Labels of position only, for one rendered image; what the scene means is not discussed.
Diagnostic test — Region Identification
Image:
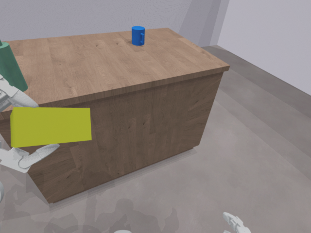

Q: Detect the robot left hand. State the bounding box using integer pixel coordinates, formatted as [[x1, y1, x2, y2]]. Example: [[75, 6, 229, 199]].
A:
[[0, 75, 60, 173]]

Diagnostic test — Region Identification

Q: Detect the sponge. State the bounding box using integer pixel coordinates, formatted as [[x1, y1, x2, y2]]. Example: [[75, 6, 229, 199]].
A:
[[10, 107, 92, 148]]

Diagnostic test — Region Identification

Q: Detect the robot right hand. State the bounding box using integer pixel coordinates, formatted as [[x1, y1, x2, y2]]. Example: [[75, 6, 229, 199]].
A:
[[223, 212, 251, 233]]

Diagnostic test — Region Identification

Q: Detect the table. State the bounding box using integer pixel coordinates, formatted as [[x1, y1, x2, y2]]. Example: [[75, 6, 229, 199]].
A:
[[0, 28, 230, 204]]

